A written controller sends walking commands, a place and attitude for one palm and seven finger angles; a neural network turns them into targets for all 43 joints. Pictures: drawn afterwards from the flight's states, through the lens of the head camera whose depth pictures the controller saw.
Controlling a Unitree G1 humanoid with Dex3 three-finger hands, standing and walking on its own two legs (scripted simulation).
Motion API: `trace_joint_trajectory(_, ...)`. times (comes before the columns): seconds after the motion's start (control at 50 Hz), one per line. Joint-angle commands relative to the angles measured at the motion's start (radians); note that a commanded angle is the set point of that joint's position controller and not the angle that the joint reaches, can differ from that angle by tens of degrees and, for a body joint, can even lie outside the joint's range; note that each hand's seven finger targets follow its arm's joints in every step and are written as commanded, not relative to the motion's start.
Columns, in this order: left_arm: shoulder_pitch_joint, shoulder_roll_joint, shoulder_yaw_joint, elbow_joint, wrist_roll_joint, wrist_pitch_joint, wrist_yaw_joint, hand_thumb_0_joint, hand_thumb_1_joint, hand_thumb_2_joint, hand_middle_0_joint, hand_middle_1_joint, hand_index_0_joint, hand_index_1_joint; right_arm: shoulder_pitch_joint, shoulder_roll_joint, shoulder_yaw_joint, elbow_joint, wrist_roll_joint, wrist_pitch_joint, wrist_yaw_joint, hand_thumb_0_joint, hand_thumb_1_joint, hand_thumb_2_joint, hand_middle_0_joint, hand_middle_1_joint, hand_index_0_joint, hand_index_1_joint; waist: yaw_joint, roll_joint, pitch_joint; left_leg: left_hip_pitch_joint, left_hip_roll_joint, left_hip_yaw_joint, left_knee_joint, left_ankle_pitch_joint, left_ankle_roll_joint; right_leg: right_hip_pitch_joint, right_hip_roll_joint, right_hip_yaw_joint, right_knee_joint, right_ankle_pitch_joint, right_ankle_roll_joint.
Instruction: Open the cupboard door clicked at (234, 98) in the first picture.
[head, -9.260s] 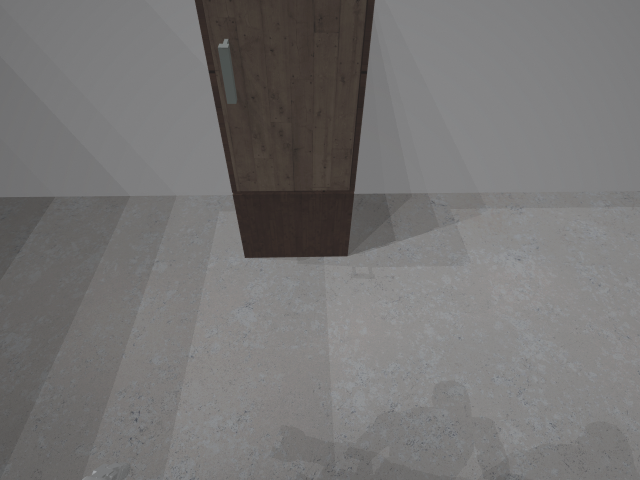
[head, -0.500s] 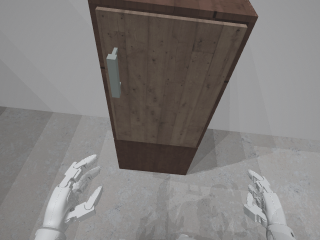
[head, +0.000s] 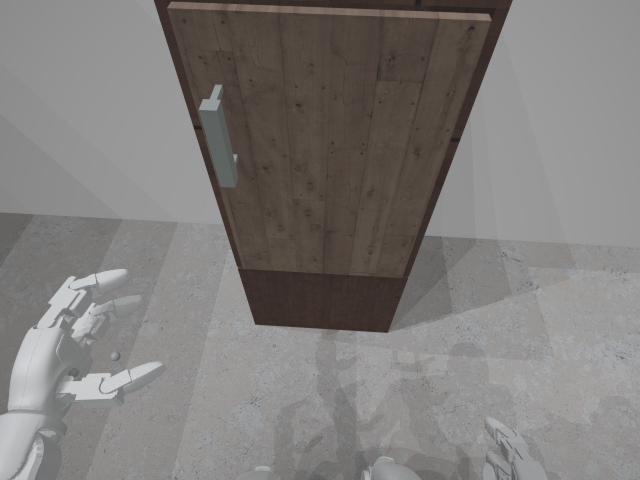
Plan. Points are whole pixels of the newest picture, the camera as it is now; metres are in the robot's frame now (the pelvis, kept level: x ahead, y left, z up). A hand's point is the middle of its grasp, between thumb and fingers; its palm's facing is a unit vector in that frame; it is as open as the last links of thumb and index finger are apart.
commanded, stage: raise the hand with hooked fingers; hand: left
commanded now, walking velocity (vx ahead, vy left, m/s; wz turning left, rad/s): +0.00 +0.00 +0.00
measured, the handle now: (223, 137) +0.57 +0.17 +0.09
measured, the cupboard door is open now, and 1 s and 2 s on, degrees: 0 0 0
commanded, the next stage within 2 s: move the hooked fingers beside the handle in 1.18 s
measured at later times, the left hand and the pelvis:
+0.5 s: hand (60, 313) +0.28 +0.29 +0.09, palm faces +0.00 -1.00 -0.05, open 13.8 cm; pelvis +0.01 +0.03 +0.02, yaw +1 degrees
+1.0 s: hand (51, 283) +0.31 +0.30 +0.10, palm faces -0.01 -1.00 -0.04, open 13.9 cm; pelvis +0.01 +0.03 +0.03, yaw +0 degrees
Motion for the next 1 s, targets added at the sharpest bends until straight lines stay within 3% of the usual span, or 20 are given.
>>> trace_joint_trajectory(0.0, -0.082, 0.133, 0.013, -0.113, 0.021, -0.125, -0.012, 0.000, -0.197, 0.430, -0.278, -1.005, -0.278, -1.005, -0.092, -0.154, -0.059, -0.158, -0.004, -0.087, 0.001, 0.000, -0.900, -0.900, 0.200, 0.300, 0.200, 0.300, 0.005, -0.009, -0.113, -0.024, -0.032, -0.048, -0.139, 0.223, 0.013, 0.199, -0.001, 0.103, -0.161, 0.082, 0.038)
trace_joint_trajectory(0.02, -0.124, 0.130, -0.008, -0.096, 0.014, -0.124, -0.042, 0.000, -0.220, 0.420, -0.280, -1.020, -0.280, -1.020, -0.086, -0.165, -0.058, -0.160, -0.002, -0.090, -0.004, 0.000, -0.900, -0.900, 0.200, 0.300, 0.200, 0.300, -0.010, -0.042, -0.098, -0.024, -0.033, -0.051, -0.135, 0.216, 0.017, 0.197, 0.000, 0.114, -0.172, 0.068, 0.037)
trace_joint_trajectory(0.04, -0.148, 0.165, 0.004, -0.093, 0.015, -0.127, -0.068, 0.000, -0.243, 0.410, -0.282, -1.035, -0.282, -1.035, -0.073, -0.176, -0.062, -0.154, 0.004, -0.097, -0.009, 0.000, -0.900, -0.900, 0.200, 0.300, 0.200, 0.300, -0.009, -0.027, -0.137, -0.003, -0.033, -0.049, -0.136, 0.209, 0.018, 0.212, -0.004, 0.125, -0.184, 0.053, 0.039)
trace_joint_trajectory(0.1, -0.214, 0.241, 0.060, -0.122, -0.006, -0.124, -0.108, 0.000, -0.313, 0.380, -0.287, -1.080, -0.287, -1.080, -0.075, -0.184, -0.061, -0.151, 0.009, -0.115, -0.026, 0.000, -0.900, -0.900, 0.200, 0.300, 0.200, 0.300, 0.009, 0.031, -0.212, 0.059, -0.032, -0.056, -0.164, 0.218, 0.020, 0.262, -0.007, 0.119, -0.195, 0.054, 0.033)
trace_joint_trajectory(0.16, -0.256, 0.299, 0.133, -0.146, -0.033, -0.126, -0.101, 0.000, -0.383, 0.350, -0.292, -1.125, -0.292, -1.125, -0.073, -0.181, -0.052, -0.142, 0.004, -0.118, -0.032, 0.000, -0.900, -0.900, 0.200, 0.300, 0.200, 0.300, 0.033, 0.077, -0.243, 0.121, -0.027, -0.066, -0.191, 0.306, 0.014, 0.307, 0.007, 0.084, -0.168, 0.172, 0.021)
trace_joint_trajectory(0.22, -0.278, 0.313, 0.161, -0.124, -0.037, -0.124, -0.073, 0.000, -0.453, 0.320, -0.297, -1.170, -0.297, -1.170, -0.073, -0.180, -0.044, -0.136, -0.002, -0.118, -0.030, 0.000, -0.900, -0.900, 0.200, 0.300, 0.200, 0.300, 0.048, 0.104, -0.207, 0.152, -0.022, -0.078, -0.213, 0.360, 0.003, 0.304, 0.019, 0.059, -0.158, 0.221, 0.011)
trace_joint_trajectory(0.3, -0.288, 0.253, 0.098, -0.016, -0.018, -0.060, -0.088, 0.000, -0.500, 0.300, -0.300, -1.200, -0.300, -1.200, -0.076, -0.184, -0.040, -0.137, 0.005, -0.104, -0.023, 0.000, -0.900, -0.900, 0.200, 0.300, 0.200, 0.300, 0.028, 0.095, -0.134, 0.168, -0.016, -0.081, -0.245, 0.364, -0.005, 0.267, 0.018, 0.037, -0.178, 0.229, 0.018)
trace_joint_trajectory(0.4, -0.388, 0.291, 0.108, 0.053, -0.013, 0.029, -0.150, 0.000, -0.500, 0.300, -0.300, -1.200, -0.300, -1.200, -0.073, -0.198, -0.035, -0.149, 0.010, -0.088, -0.028, 0.000, -0.900, -0.900, 0.200, 0.300, 0.200, 0.300, 0.023, 0.017, -0.144, 0.180, -0.016, -0.083, -0.264, 0.386, -0.002, 0.302, 0.020, 0.037, -0.204, 0.269, 0.020)
trace_joint_trajectory(0.42, -0.424, 0.318, 0.123, 0.055, -0.016, 0.034, -0.160, 0.000, -0.500, 0.300, -0.300, -1.200, -0.300, -1.200, -0.074, -0.202, -0.031, -0.153, 0.005, -0.085, -0.028, 0.000, -0.900, -0.900, 0.200, 0.300, 0.200, 0.300, 0.031, 0.057, -0.146, 0.194, -0.020, -0.083, -0.261, 0.402, -0.006, 0.306, 0.027, 0.043, -0.201, 0.277, 0.013)
trace_joint_trajectory(0.44, -0.469, 0.344, 0.145, 0.025, -0.019, 0.027, -0.164, 0.000, -0.500, 0.300, -0.300, -1.200, -0.300, -1.200, -0.075, -0.197, -0.030, -0.154, 0.005, -0.082, -0.029, 0.000, -0.900, -0.900, 0.200, 0.300, 0.200, 0.300, 0.030, 0.055, -0.195, 0.220, -0.020, -0.083, -0.264, 0.418, -0.006, 0.327, 0.026, 0.045, -0.205, 0.290, 0.014)
trace_joint_trajectory(0.48, -0.494, 0.360, 0.173, 0.033, -0.029, 0.012, -0.161, 0.000, -0.500, 0.300, -0.300, -1.200, -0.300, -1.200, -0.072, -0.192, -0.027, -0.150, 0.002, -0.082, -0.032, 0.000, -0.900, -0.900, 0.200, 0.300, 0.200, 0.300, 0.033, 0.029, -0.208, 0.237, -0.016, -0.091, -0.271, 0.435, -0.011, 0.333, 0.029, 0.040, -0.208, 0.292, 0.015)
trace_joint_trajectory(0.52, -0.539, 0.396, 0.196, 0.023, -0.031, -0.012, -0.161, 0.000, -0.500, 0.300, -0.300, -1.200, -0.300, -1.200, -0.071, -0.195, -0.023, -0.141, -0.005, -0.083, -0.032, 0.000, -0.900, -0.900, 0.200, 0.300, 0.200, 0.300, 0.037, 0.064, -0.218, 0.258, -0.017, -0.092, -0.266, 0.480, -0.018, 0.345, 0.034, 0.044, -0.203, 0.322, 0.009)
trace_joint_trajectory(0.56, -0.566, 0.388, 0.184, 0.039, -0.024, -0.020, -0.170, 0.000, -0.500, 0.300, -0.300, -1.200, -0.300, -1.200, -0.063, -0.192, -0.023, -0.127, -0.004, -0.081, -0.032, 0.000, -0.900, -0.900, 0.200, 0.300, 0.200, 0.300, 0.032, 0.113, -0.227, 0.302, -0.010, -0.099, -0.274, 0.534, -0.029, 0.323, 0.032, 0.040, -0.206, 0.325, 0.010)
trace_joint_trajectory(0.62, -0.587, 0.397, 0.180, 0.108, -0.017, 0.001, -0.191, 0.000, -0.500, 0.300, -0.300, -1.200, -0.300, -1.200, -0.053, -0.201, -0.025, -0.117, -0.002, -0.075, -0.033, 0.000, -0.900, -0.900, 0.200, 0.300, 0.200, 0.300, 0.029, 0.109, -0.199, 0.310, -0.007, -0.107, -0.281, 0.560, -0.033, 0.313, 0.033, 0.037, -0.217, 0.324, 0.008)
trace_joint_trajectory(0.66, -0.603, 0.426, 0.197, 0.145, -0.013, 0.024, -0.209, 0.000, -0.500, 0.300, -0.300, -1.200, -0.300, -1.200, -0.050, -0.205, -0.027, -0.114, 0.001, -0.068, -0.034, 0.000, -0.900, -0.900, 0.200, 0.300, 0.200, 0.300, 0.033, 0.114, -0.218, 0.317, -0.006, -0.105, -0.293, 0.567, -0.032, 0.326, 0.029, 0.038, -0.228, 0.325, 0.011)
trace_joint_trajectory(0.7, -0.554, 0.372, 0.166, 0.202, -0.021, 0.053, -0.228, 0.000, -0.500, 0.300, -0.300, -1.200, -0.300, -1.200, -0.054, -0.206, -0.028, -0.124, 0.005, -0.063, -0.032, 0.000, -0.900, -0.900, 0.200, 0.300, 0.200, 0.300, 0.032, 0.051, -0.187, 0.284, -0.007, -0.103, -0.302, 0.531, -0.025, 0.322, 0.028, 0.031, -0.237, 0.313, 0.015)
trace_joint_trajectory(0.76, -0.529, 0.377, 0.174, 0.185, -0.033, 0.056, -0.243, 0.000, -0.500, 0.300, -0.300, -1.200, -0.300, -1.200, -0.052, -0.209, -0.034, -0.134, 0.004, -0.062, -0.020, 0.000, -0.900, -0.900, 0.200, 0.300, 0.200, 0.300, 0.045, 0.052, -0.216, 0.300, -0.009, -0.099, -0.298, 0.590, -0.027, 0.347, 0.028, 0.035, -0.238, 0.357, 0.014)
trace_joint_trajectory(0.9, -0.558, 0.420, 0.220, 0.119, -0.025, -0.004, -0.188, 0.000, -0.500, 0.300, -0.300, -1.200, -0.300, -1.200, -0.043, -0.204, -0.038, -0.140, -0.006, -0.056, -0.009, 0.000, -0.900, -0.900, 0.200, 0.300, 0.200, 0.300, 0.044, 0.094, -0.207, 0.298, -0.011, -0.093, -0.308, 0.532, -0.031, 0.330, 0.032, 0.040, -0.239, 0.311, 0.010)
trace_joint_trajectory(0.92, -0.582, 0.448, 0.236, 0.104, -0.021, -0.011, -0.184, 0.000, -0.500, 0.300, -0.300, -1.200, -0.300, -1.200, -0.044, -0.207, -0.035, -0.140, -0.011, -0.055, -0.009, 0.000, -0.900, -0.900, 0.200, 0.300, 0.200, 0.300, 0.049, 0.107, -0.212, 0.296, -0.014, -0.090, -0.306, 0.527, -0.031, 0.341, 0.034, 0.043, -0.236, 0.314, 0.004)
trace_joint_trajectory(0.98, -0.566, 0.414, 0.212, 0.130, -0.016, -0.015, -0.182, 0.000, -0.500, 0.300, -0.300, -1.200, -0.300, -1.200, -0.048, -0.200, -0.034, -0.139, -0.005, -0.053, -0.015, 0.000, -0.900, -0.900, 0.200, 0.300, 0.200, 0.300, 0.039, 0.104, -0.201, 0.279, -0.017, -0.085, -0.315, 0.459, -0.020, 0.341, 0.029, 0.046, -0.248, 0.282, 0.008)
